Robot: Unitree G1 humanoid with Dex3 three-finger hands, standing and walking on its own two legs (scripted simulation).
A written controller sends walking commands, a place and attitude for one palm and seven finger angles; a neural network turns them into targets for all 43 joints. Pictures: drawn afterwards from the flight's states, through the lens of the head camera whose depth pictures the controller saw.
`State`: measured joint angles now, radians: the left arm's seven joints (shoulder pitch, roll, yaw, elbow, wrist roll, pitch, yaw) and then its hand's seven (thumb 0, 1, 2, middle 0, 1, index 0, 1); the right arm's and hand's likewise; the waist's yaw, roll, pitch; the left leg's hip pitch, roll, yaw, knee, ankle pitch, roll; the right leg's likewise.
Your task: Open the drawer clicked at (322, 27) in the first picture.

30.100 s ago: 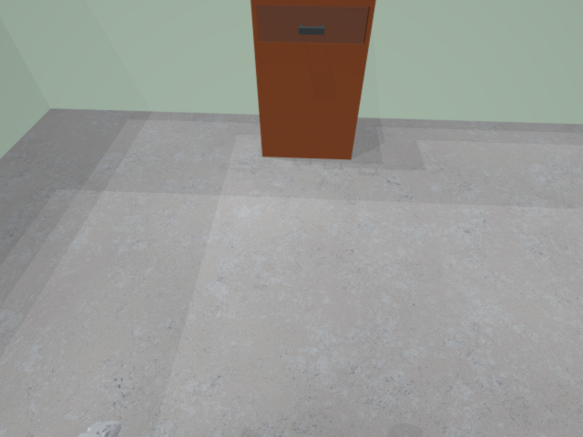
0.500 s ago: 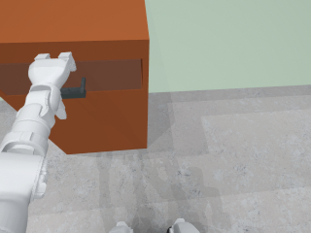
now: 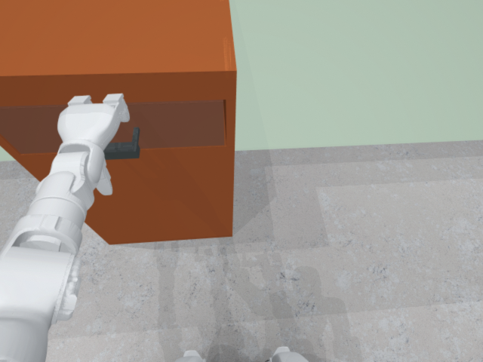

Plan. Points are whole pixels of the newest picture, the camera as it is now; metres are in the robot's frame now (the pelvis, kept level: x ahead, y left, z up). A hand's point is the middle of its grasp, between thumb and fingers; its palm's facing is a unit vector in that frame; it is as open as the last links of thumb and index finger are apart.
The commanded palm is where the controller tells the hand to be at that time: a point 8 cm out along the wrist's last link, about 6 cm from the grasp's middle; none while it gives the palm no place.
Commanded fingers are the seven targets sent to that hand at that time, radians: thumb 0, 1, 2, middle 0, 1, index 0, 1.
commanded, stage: re-aim the fingers above the handle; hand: left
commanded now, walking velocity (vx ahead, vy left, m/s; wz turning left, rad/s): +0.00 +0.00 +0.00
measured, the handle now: (113, 142) +0.54 +0.24 -0.03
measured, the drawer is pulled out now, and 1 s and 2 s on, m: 0.00 0.00 0.00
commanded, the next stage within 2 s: lower the fingers behind the handle in 0.34 s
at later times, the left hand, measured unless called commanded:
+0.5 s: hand (105, 142) +0.50 +0.23 +0.02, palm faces -0.08 -0.02 -1.00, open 13.8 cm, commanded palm +0.48 +0.23 +0.08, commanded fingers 0.00 -0.50 0.30 -0.30 -1.20 -0.30 -1.20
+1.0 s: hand (114, 154) +0.50 +0.22 -0.01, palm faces -0.06 -0.02 -1.00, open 13.8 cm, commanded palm +0.48 +0.23 +0.04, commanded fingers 0.00 -0.50 0.30 -0.30 -1.20 -0.30 -1.20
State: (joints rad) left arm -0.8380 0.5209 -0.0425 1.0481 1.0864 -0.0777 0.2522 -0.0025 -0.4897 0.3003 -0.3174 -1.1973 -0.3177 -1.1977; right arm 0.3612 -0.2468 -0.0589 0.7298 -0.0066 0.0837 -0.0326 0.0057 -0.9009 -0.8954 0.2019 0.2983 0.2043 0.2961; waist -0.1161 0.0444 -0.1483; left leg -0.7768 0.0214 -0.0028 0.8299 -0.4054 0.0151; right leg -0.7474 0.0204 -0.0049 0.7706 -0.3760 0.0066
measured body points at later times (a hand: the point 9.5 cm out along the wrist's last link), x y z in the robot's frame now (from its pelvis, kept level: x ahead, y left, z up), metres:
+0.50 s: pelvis +0.00 +0.00 +0.00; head +0.12 +0.00 +0.43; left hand +0.50 +0.23 +0.08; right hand -0.01 -0.28 -0.13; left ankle -0.02 +0.11 -0.70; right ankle -0.01 -0.13 -0.70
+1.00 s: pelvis -0.01 +0.00 -0.02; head +0.12 +0.00 +0.41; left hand +0.49 +0.22 +0.04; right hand -0.01 -0.28 -0.14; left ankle -0.02 +0.11 -0.70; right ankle -0.01 -0.13 -0.70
